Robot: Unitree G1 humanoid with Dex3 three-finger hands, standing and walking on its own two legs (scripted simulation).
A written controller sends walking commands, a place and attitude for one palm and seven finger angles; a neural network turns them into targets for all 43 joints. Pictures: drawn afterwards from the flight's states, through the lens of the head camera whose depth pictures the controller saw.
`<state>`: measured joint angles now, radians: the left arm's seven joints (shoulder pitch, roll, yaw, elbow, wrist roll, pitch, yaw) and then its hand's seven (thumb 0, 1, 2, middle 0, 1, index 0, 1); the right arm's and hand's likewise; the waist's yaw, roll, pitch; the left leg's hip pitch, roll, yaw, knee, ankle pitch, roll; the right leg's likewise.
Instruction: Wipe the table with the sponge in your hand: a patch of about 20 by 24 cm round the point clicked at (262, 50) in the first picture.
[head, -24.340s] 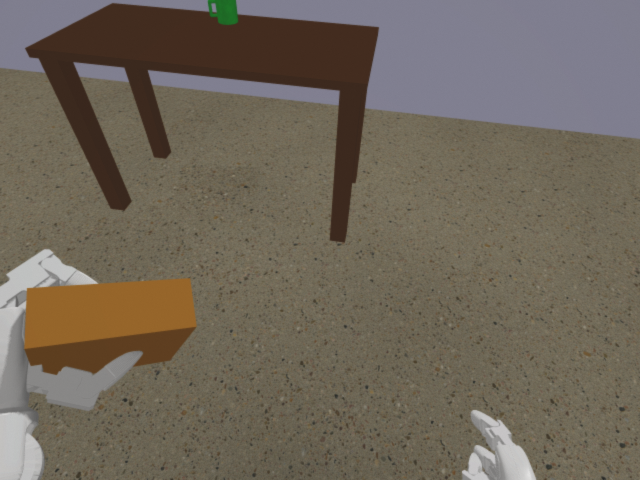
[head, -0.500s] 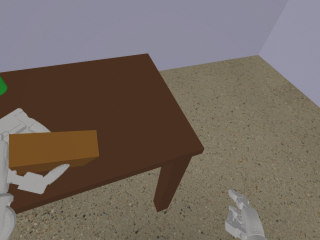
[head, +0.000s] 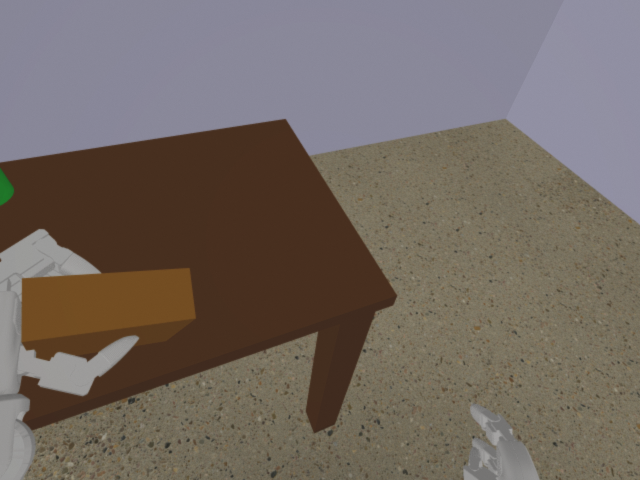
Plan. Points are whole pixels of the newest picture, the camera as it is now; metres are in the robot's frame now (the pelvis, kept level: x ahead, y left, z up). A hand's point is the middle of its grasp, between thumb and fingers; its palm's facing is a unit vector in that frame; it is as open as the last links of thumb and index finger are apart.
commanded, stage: come to a stop and stand still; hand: left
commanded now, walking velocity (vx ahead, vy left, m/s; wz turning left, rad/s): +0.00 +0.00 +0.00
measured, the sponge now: (133, 313) +0.24 +0.21 +0.13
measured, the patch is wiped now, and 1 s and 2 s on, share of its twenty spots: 0.00 0.00 0.00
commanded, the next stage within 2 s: look again from close up in 0.64 s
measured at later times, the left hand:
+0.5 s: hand (69, 298) +0.24 +0.27 +0.15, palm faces +0.37 -0.83 -0.42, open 9.1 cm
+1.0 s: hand (61, 299) +0.22 +0.26 +0.17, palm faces +0.38 -0.86 -0.34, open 9.1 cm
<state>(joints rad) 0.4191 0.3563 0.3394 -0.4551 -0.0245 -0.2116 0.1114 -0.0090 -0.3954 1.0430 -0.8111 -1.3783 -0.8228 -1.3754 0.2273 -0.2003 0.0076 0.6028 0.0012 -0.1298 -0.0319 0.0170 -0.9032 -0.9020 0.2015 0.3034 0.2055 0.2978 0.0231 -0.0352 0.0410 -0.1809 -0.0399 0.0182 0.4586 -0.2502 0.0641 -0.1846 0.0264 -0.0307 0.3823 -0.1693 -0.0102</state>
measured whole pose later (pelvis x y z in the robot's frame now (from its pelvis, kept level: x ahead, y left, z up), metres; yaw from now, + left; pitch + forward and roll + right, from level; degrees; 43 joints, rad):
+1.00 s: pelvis +0.00 +0.02 +0.00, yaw -1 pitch -2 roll -2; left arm 0.37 0.37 0.35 -0.49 -0.02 -0.22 0.08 -0.01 -0.40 1.05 -0.81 -1.39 -0.82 -1.39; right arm 0.21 -0.19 0.03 0.58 0.00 -0.12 -0.01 0.02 -0.90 -0.90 0.20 0.30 0.21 0.30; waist 0.05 -0.05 0.05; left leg -0.19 -0.06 0.04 0.49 -0.28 0.09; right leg -0.21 0.01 -0.01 0.43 -0.20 0.01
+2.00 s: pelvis +0.01 +0.00 +0.00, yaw +0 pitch -1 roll -1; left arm 0.42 0.40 0.37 -0.45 -0.04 -0.23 0.09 -0.01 -0.40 1.05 -0.81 -1.39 -0.82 -1.39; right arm 0.20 -0.19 0.02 0.57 0.00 -0.15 -0.02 0.02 -0.90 -0.90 0.20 0.30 0.20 0.30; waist 0.01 -0.05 0.05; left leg -0.19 -0.04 0.03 0.46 -0.26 0.06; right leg -0.20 0.03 -0.02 0.40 -0.19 -0.01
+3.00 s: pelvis -0.01 +0.01 +0.00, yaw -1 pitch -2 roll -1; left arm 0.47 0.37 0.30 -0.43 -0.03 -0.27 0.06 -0.01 -0.40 1.05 -0.81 -1.40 -0.82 -1.39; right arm 0.23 -0.19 0.02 0.58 0.01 -0.15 0.00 0.02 -0.90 -0.90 0.20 0.30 0.21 0.30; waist 0.01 -0.02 0.04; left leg -0.21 -0.06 0.05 0.48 -0.25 0.08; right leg -0.25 0.00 0.00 0.46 -0.19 0.01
